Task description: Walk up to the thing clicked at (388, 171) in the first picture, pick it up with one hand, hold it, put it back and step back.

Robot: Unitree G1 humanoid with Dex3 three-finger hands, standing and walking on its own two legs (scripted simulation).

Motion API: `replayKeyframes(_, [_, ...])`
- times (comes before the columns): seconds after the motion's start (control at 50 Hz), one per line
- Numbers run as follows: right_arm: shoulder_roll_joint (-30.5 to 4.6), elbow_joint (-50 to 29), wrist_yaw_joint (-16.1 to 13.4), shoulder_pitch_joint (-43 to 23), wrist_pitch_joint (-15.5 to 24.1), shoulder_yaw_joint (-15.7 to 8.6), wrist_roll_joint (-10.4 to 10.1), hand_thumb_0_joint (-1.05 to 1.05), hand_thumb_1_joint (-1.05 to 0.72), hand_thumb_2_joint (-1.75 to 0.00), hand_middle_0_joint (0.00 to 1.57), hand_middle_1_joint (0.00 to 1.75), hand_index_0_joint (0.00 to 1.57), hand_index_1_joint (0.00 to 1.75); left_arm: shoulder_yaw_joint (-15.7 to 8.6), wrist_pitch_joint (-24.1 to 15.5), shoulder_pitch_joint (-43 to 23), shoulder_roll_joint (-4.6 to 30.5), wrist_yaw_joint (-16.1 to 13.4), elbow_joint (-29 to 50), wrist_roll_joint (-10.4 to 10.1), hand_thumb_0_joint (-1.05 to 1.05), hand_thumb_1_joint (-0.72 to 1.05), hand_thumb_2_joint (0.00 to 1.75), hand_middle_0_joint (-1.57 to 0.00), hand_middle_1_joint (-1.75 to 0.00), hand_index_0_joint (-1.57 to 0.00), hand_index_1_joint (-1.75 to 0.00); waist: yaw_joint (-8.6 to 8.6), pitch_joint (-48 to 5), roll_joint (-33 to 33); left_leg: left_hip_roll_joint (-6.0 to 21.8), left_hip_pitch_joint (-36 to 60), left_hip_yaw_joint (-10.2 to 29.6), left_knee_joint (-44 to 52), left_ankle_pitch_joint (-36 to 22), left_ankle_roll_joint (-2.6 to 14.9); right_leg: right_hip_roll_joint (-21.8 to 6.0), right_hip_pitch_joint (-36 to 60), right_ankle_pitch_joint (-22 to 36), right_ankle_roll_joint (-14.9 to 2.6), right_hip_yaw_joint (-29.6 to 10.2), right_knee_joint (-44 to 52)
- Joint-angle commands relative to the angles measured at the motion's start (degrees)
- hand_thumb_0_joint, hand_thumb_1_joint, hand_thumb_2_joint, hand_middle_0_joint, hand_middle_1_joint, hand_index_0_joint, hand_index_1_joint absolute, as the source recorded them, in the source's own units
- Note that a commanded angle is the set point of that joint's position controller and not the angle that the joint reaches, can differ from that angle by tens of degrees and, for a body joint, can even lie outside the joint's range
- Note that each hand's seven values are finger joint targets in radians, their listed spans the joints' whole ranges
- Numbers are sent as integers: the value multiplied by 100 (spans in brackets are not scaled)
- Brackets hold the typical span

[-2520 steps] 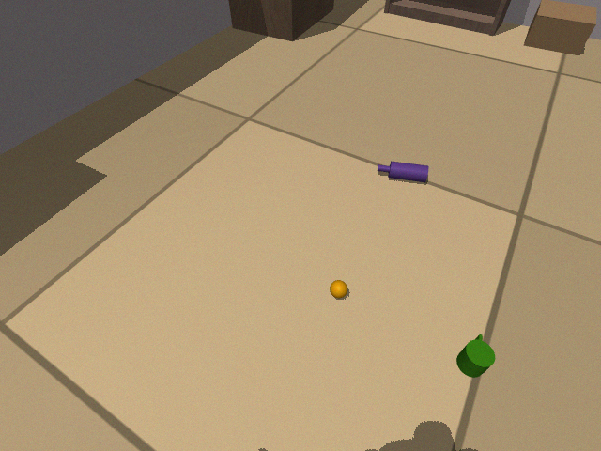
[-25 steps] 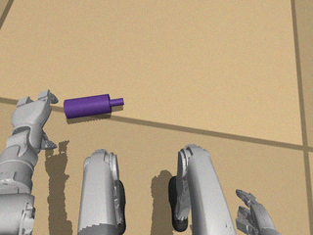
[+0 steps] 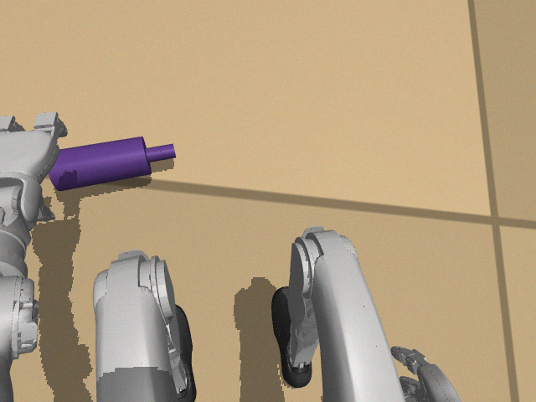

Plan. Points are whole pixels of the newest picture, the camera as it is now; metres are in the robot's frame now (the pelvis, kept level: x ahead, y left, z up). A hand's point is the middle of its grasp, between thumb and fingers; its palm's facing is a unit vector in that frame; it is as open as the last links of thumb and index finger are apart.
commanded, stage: rise first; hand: left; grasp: from above
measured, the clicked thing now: (117, 160) +0.53 +0.23 -0.33
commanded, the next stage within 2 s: none
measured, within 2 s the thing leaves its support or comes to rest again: neither
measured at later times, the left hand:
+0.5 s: hand (55, 169) +0.47 +0.30 -0.19, palm faces -0.45 -0.07 -0.89, open 14.0 cm
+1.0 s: hand (61, 167) +0.48 +0.29 -0.21, palm faces -0.44 -0.07 -0.89, open 14.0 cm
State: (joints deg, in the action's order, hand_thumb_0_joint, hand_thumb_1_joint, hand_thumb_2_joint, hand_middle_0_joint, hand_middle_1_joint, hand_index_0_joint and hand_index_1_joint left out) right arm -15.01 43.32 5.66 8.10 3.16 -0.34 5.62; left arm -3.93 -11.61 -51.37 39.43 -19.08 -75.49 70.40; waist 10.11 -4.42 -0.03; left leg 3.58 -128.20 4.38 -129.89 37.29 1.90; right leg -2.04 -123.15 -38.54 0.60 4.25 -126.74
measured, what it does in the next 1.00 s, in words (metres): stands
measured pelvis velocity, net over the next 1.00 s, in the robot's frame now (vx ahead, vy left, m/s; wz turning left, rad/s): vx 0.01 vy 0.00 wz -0.05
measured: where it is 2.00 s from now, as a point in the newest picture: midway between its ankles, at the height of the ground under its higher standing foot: (237, 363)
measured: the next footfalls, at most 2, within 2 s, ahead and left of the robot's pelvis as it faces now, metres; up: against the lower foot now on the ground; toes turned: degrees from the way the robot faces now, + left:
none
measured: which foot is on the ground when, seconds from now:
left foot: down 0.00-1.00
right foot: down 0.00-1.00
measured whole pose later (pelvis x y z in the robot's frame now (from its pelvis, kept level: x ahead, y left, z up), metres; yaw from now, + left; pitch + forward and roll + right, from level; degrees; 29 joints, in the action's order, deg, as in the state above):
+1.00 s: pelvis +0.01 +0.00 -0.04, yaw -3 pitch +34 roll -8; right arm -16.2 41.6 7.9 8.2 3.5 4.4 7.9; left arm -6.4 -9.9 -57.2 45.1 -21.2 -82.6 70.4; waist 13.7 -0.2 -1.0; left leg 4.1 -134.1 7.3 -137.8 38.9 1.5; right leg -0.8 -128.4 -39.0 0.5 6.2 -133.1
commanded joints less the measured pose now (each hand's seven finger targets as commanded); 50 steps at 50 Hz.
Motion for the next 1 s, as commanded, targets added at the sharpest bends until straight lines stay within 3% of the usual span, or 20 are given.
replayKeyframes(0.0, [-1320, -78, -36, 1248, 52, -385, 81, 0, -91, -90, 20, 30, 20, 30, -354, 25, -1886, 1552, -346, 462, -45, 0, -54, 99, -6, -105, -7, -104, 100, -3849, 1280, -218, 3189, -153, 1299, -813, -44, 289, 1518, 1057, -260, 287, 1333])
replayKeyframes(0.08, [-1320, -73, -1, 1235, 59, -332, 113, 0, -91, -90, 20, 30, 20, 30, -406, 71, -2172, 1730, -443, 374, 15, 0, -53, 98, -6, -107, -8, -105, 92, -3992, 1292, -209, 2939, -231, 1131, -847, -10, 344, 1641, 1119, -261, 287, 1247])
replayKeyframes(0.1, [-1323, -62, 17, 1254, 63, -300, 130, 0, -91, -90, 20, 30, 20, 30, -409, 95, -1981, 1721, -440, 78, 51, 0, -53, 98, -6, -107, -8, -104, 162, -3820, 1193, -216, 2789, -228, 1094, -790, 3, 335, 1652, 1078, -244, 293, 1231])
replayKeyframes(0.2, [-1319, -57, 44, 1268, 54, -242, 167, 0, -91, -90, 20, 30, 20, 30, -455, 127, -2089, 1815, -422, 189, -20, 0, -52, 97, -6, -108, -8, -106, 150, -3951, 1230, -193, 2729, -243, 916, -900, 18, 361, 1778, 1225, -225, 280, 1162])
replayKeyframes(0.22, [-1339, -55, 44, 1296, 56, -228, 176, 0, -91, -90, 20, 30, 20, 30, -469, 149, -2132, 1865, -430, 158, -2, 0, -51, 96, -6, -108, -8, -105, 216, -3900, 1223, -180, 2717, -225, 890, -893, 23, 362, 1740, 1229, -216, 302, 1155])
replayKeyframes(0.42, [-1447, -87, 90, 1357, 18, -201, 182, 0, -91, -90, 20, 30, 20, 30, -429, 133, -2222, 1908, -320, 470, -46, 0, -53, 97, -5, -107, -8, -104, 239, -3885, 1787, -129, 2941, -57, 908, -920, -82, 382, 1379, 1229, -297, 439, 837])
replayKeyframes(0.52, [-1473, -99, 112, 1386, 3, -147, 170, 0, -91, -90, 20, 30, 20, 30, -424, 134, -2029, 1926, -334, 299, -100, 0, -52, 96, -6, -107, -8, -105, 287, -3672, 1423, -140, 2615, -134, 746, -938, -14, 408, 1532, 1317, -244, 415, 913])
replayKeyframes(0.64, [-1499, -93, 127, 1441, -1, -102, 194, 0, -90, -90, 20, 30, 20, 30, -493, 106, -2176, 2003, -384, 449, -82, 0, -51, 96, -6, -107, -8, -104, 318, -3938, 1588, -135, 2724, -106, 656, -1123, -35, 415, 1621, 1476, -238, 452, 785])
replayKeyframes(0.68, [-1503, -102, 141, 1412, -2, -79, 190, 0, -91, -90, 20, 30, 20, 30, -482, 112, -2054, 2000, -399, 239, -36, 0, -53, 97, -6, -107, -8, -105, 321, -3803, 1634, -136, 2732, -74, 668, -1143, -51, 419, 1502, 1477, -261, 475, 717])
replayKeyframes(0.74, [-1519, -110, 147, 1394, 5, -68, 208, 0, -91, -90, 20, 30, 20, 30, -435, 133, -2085, 1959, -417, 45, -18, 0, -53, 97, -6, -106, -8, -104, 400, -3589, 1633, -148, 2538, -80, 666, -922, -36, 422, 1397, 1313, -258, 493, 744])
replayKeyframes(0.8, [-1538, -123, 134, 1324, 2, -39, 209, 0, -90, -90, 20, 30, 20, 30, -461, 140, -2224, 2050, -437, 103, -45, 0, -52, 96, -6, -107, -8, -105, 351, -3548, 1593, -161, 2403, -95, 667, -725, -25, 422, 1315, 1140, -259, 483, 761])
replayKeyframes(0.82, [-1506, -133, 153, 1349, 16, -25, 221, 0, -91, -90, 20, 30, 20, 30, -337, 157, -2115, 1918, -410, -20, -12, 0, -60, 104, -7, -101, -4, -103, 425, -3457, 1609, -158, 2425, -115, 634, -775, -29, 429, 1383, 1189, -258, 485, 763])
replayKeyframes(0.98, [-1578, -137, 149, 1336, 53, 10, 242, 0, -90, -90, 20, 30, 20, 30, -423, 125, -2357, 2119, -403, 132, -41, 0, -55, 100, -6, -104, -7, -103, 465, -3617, 1694, -152, 2507, -25, 545, -821, -47, 407, 1261, 1221, -249, 533, 623])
